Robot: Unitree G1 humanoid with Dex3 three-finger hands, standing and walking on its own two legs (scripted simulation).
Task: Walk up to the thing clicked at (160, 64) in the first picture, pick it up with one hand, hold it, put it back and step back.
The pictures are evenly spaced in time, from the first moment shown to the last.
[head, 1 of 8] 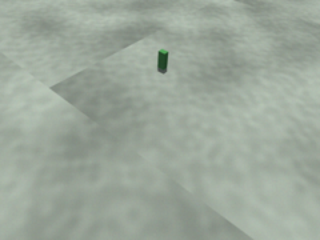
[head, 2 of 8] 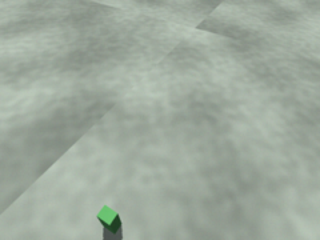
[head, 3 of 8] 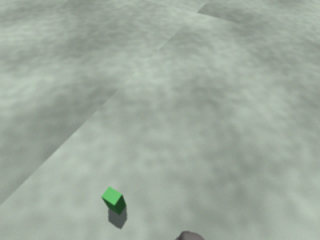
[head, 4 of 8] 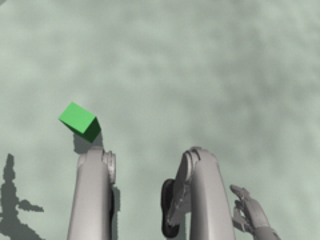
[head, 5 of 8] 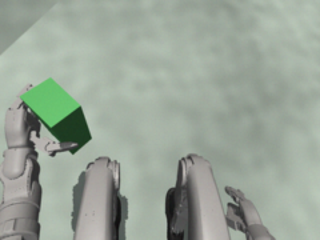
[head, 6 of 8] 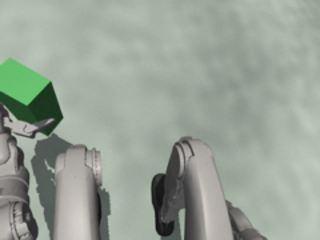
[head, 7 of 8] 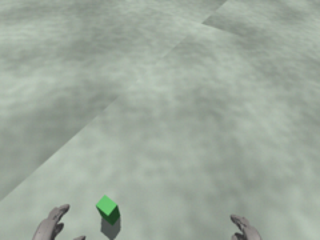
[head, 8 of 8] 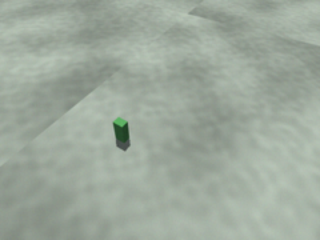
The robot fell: no
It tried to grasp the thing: yes
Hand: left
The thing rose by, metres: 0.68
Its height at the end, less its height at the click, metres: +0.00
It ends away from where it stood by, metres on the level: 0.02
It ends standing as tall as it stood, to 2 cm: yes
